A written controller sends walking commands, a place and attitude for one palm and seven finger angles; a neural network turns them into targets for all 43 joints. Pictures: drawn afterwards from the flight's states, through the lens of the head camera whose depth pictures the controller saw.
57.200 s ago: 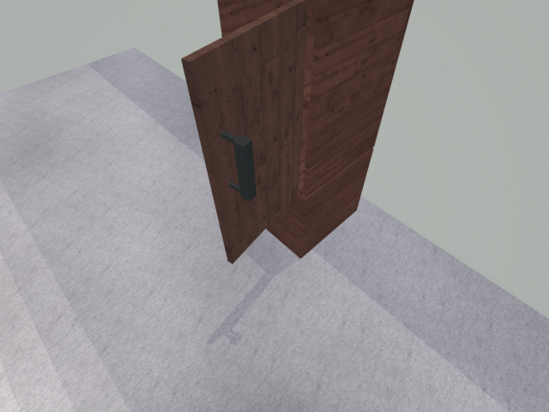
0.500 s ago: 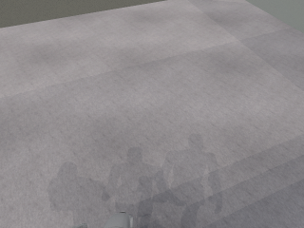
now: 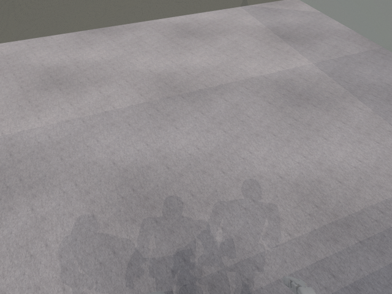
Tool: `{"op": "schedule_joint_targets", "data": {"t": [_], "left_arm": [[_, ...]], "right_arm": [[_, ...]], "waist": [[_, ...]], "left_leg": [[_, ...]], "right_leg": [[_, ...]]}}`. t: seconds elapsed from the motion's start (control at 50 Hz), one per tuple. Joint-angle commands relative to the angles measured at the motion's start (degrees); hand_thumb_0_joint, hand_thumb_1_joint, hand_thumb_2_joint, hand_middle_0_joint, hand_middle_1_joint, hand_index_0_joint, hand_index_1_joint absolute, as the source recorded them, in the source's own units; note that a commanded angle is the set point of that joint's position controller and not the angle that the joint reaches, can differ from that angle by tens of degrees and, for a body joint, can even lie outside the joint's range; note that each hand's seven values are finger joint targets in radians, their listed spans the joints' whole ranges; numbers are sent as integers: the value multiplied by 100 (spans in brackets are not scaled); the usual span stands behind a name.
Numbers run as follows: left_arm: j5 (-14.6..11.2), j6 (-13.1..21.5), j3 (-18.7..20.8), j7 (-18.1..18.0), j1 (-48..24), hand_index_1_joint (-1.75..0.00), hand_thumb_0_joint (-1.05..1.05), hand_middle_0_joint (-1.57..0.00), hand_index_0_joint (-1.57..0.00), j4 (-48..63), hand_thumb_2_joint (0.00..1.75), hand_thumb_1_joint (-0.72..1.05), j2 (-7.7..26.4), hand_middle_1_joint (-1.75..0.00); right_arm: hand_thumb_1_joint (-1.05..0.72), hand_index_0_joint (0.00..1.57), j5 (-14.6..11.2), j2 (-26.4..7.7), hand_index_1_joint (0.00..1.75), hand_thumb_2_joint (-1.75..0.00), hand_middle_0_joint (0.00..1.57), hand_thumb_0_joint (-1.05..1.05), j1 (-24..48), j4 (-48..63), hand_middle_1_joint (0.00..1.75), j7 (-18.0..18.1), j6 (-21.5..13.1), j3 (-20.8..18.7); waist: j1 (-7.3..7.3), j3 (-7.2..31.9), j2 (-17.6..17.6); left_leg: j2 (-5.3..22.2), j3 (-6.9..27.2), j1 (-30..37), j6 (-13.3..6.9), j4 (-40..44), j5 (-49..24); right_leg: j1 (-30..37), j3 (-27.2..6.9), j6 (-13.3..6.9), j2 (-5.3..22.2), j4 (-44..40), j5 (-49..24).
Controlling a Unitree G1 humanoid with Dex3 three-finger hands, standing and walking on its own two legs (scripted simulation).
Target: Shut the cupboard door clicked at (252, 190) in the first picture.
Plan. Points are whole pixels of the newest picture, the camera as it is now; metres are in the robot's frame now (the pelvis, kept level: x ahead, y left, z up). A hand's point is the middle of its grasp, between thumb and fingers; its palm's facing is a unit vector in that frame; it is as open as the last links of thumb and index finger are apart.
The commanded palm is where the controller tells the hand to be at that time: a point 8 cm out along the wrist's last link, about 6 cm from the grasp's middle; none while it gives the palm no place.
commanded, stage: turn to face it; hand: left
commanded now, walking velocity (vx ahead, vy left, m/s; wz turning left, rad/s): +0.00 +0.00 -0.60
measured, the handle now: out of the picture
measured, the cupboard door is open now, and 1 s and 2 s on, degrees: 28 28 28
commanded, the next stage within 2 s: none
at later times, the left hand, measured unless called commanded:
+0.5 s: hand (120, 258) +0.21 +0.22 -0.15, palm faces -0.25 -0.94 -0.24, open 7.4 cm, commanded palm none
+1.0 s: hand (169, 246) +0.25 +0.11 -0.15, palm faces -0.57 -0.79 -0.22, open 7.4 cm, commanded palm none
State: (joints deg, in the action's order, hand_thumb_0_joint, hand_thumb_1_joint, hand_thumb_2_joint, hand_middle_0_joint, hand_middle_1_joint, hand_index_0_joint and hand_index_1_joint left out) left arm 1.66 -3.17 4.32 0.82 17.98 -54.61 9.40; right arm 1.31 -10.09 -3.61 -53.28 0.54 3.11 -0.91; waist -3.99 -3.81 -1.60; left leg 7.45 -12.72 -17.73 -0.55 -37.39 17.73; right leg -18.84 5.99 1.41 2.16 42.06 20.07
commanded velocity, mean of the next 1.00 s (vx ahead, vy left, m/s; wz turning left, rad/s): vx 0.00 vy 0.00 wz -0.60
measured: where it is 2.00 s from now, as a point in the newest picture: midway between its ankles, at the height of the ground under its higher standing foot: outside the picture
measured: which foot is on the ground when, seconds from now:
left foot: down 0.00-0.02, up 0.04-0.36, down 0.38-0.76, up 0.78-1.00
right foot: up 0.00-0.00, down 0.02-0.36, up 0.38-0.74, down 0.76-1.00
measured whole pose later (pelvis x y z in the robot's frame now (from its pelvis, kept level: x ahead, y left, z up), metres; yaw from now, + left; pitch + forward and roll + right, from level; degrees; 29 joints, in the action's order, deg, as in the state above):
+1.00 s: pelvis +0.06 +0.01 +0.01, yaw -36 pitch +2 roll +0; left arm 1.5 -3.1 2.7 0.6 9.8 -49.6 11.6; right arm 0.6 -14.9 -10.0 -50.4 0.8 3.4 -2.6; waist 0.8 -4.9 -0.2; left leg 3.9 -1.9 -27.4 5.4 -54.8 23.9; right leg -15.4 -3.1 0.0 -0.8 29.8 16.1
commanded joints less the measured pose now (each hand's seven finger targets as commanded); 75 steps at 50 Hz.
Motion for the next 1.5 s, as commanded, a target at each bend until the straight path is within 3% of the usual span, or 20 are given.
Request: {"op": "schedule_joint_targets", "data": {"t": [0.0, 0.06, 0.12, 0.24, 0.3, 0.36, 0.48, 0.68, 0.7, 0.72, 0.74, 0.86, 1.04, 1.08, 1.1, 1.18, 1.38, 1.44, 1.46, 1.48], "left_arm": [[96, 206, 298, -66, 591, -30, 0, -20, -20, 368, 90, 90, 1291, -30], [9, 265, 288, -208, 151, -30, 0, -20, -20, 439, 90, 90, 1275, -30], [-5, 261, 259, -198, -75, -30, 0, -20, -20, 525, 90, 90, 1132, -30], [9, 178, 339, -164, -108, -30, 0, -20, -20, 492, 90, 90, 1401, -30], [-38, 103, 321, -131, -590, -30, 0, -20, -20, 617, 90, 90, 1381, -30], [-91, 81, 161, -12, -746, -30, 0, -20, -20, 985, 90, 90, 952, -30], [-67, -42, 137, 137, -1071, -30, 0, -20, -20, 903, 90, 90, 922, -30], [-40, 41, 101, 150, -1034, -30, 0, -20, -20, 1027, 90, 90, 979, -30], [-22, 82, 153, 122, -613, -30, 0, -20, -20, 900, 90, 90, 1191, -30], [31, 151, 267, 45, -276, -30, 0, -20, -20, 810, 90, 90, 1793, -30], [-51, 159, 300, -17, 1, -30, 0, -20, -20, 731, 90, 90, 2101, -30], [-35, 174, 191, -132, -1042, -30, 0, -20, -20, 1049, 90, 90, 1506, -30], [-58, 89, 260, -74, -1042, -30, 0, -20, -20, 966, 90, 90, 1462, -30], [-132, 53, 125, 3, -738, -30, 0, -20, -20, 1097, 90, 90, 863, -30], [-75, 51, 147, 27, -832, -30, 0, -20, -20, 1139, 90, 90, 1031, -30], [-62, 8, 198, 142, -845, -30, 0, -20, -20, 885, 90, 90, 934, -30], [-38, 0, 106, 185, -1252, -30, 0, -20, -20, 998, 90, 90, 774, -30], [-36, 51, 146, 159, -791, -30, 0, -20, -20, 876, 90, 90, 917, -30], [-10, 107, 207, 120, -273, -30, 0, -20, -20, 742, 90, 90, 1249, -30], [45, 205, 325, 28, 26, -30, 0, -20, -20, 677, 90, 90, 1922, -30]], "right_arm": [[-90, 20, -81, -503, 30, -90, 20, 0, 105, 650, 30, 37, -96, -338], [-90, 20, -55, -700, 30, -90, 20, 0, 267, 759, 30, 84, -102, -354], [-90, 20, -56, -623, 30, -90, 20, 0, -79, 554, 30, 77, -168, -310], [-90, 20, -113, -583, 30, -90, 20, 0, -175, 640, 30, 129, -223, -250], [-90, 20, -120, -706, 30, -90, 20, 0, -822, 492, 30, 169, -272, -249], [-90, 20, 35, -1794, 30, -90, 20, 0, -1316, 560, 30, 219, -340, -386], [-90, 20, 56, -1375, 30, -90, 20, 0, -961, 608, 30, 257, -369, -272], [-90, 20, 16, -1577, 30, -90, 20, 0, -1050, 470, 30, 98, -280, -457], [-90, 20, -24, -1542, 30, -90, 20, 0, -979, 518, 30, 71, -275, -463], [-90, 20, -76, -1109, 30, -90, 20, 0, -938, 715, 30, 41, -257, -377], [-90, 20, -71, -1023, 30, -90, 20, 0, -615, 923, 30, 74, -184, -299], [-90, 20, -42, -966, 30, -90, 20, 0, -761, 662, 30, 72, -110, -293], [-90, 20, -101, -925, 30, -90, 20, 0, -1239, 642, 30, 131, -301, -285], [-90, 20, 8, -1836, 30, -90, 20, 0, -1506, 676, 30, 153, -368, -441], [-90, 20, 55, -1907, 30, -90, 20, 0, -1514, 738, 30, 190, -356, -417], [-90, 20, 50, -1384, 30, -90, 20, 0, -834, 850, 30, 238, -389, -291], [-90, 20, 50, -1499, 30, -90, 20, 0, -1182, 477, 30, 128, -301, -442], [-90, 20, 15, -1564, 30, -90, 20, 0, -961, 487, 30, 100, -266, -487], [-90, 20, -37, -1458, 30, -90, 20, 0, -887, 548, 30, 65, -265, -479], [-90, 20, -73, -892, 30, -90, 20, 0, -785, 800, 30, 28, -249, -347]], "waist": [[-49, 195, 1822], [124, 264, 1667], [244, 895, 862], [132, 807, 971], [466, 792, 981], [621, 736, -1407], [427, 579, -855], [354, 681, -809], [134, 798, -347], [-16, 932, 1294], [-160, 825, 1621], [461, 698, 1076], [660, 768, 915], [645, 923, -1750], [719, 861, -1364], [409, 611, -878], [637, 609, -1194], [314, 657, -875], [41, 867, -141], [-101, 850, 1885]], "left_leg": [[-347, 30, -1318, 270, -1227, 1555], [-427, 1458, -2029, 323, -2988, 1118], [-416, 1282, -1551, 424, -2417, 713], [-603, 1148, -955, 433, -664, 790], [-662, 1123, 290, 380, 938, -281], [2013, 3440, 1230, -893, 2138, -2013], [1154, 1526, 1532, -761, 1491, -4061], [1208, 608, 964, -273, 628, -3009], [968, 384, 416, -8, -53, -2356], [232, -48, -1023, 385, -1300, 165], [-252, 526, -1668, 507, -2458, 2089], [-169, 1160, -1282, 598, -2588, 605], [-560, 1011, 668, 455, 1026, -516], [1698, 3191, 1567, -442, 2060, -1499], [2153, 3413, 1214, -915, 2048, -1729], [1326, 1646, 1212, -721, 1612, -3339], [1398, 717, 1354, -597, 1275, -3184], [1262, 420, 784, -213, 588, -2441], [985, 194, 198, 82, -312, -1731], [17, -94, -1484, 460, -1795, 1434]], "right_leg": [[634, -2902, -880, 1477, -2534, -1294], [903, -3350, -1382, 1613, -2662, -2043], [1448, -2290, -1226, 1163, -2084, -3032], [1536, -2485, -1257, 1077, -1813, -3630], [667, -2416, -832, 713, -1493, -2857], [-1192, -812, -11, -490, 1185, 1594], [-1322, -555, 202, -68, 2007, 756], [676, 2, -102, -259, -1131, -601], [1483, -244, -218, -62, -1772, -1333], [2556, -1872, -708, 1301, -2151, -2787], [2130, -2777, -1331, 2138, -2134, -4230], [965, -1789, -1162, 1090, -2067, -3058], [58, -2307, -706, 606, -1370, -2233], [-1315, -947, -32, -586, 767, 1282], [-1380, -903, 16, -378, 1864, 1691], [-1492, -671, 199, -20, 2681, 804], [-451, 0, 61, -152, 272, 496], [674, 88, -103, -246, -1184, -627], [1596, -436, -280, 144, -1879, -1401], [2478, -2569, -898, 1680, -2285, -3185]]}}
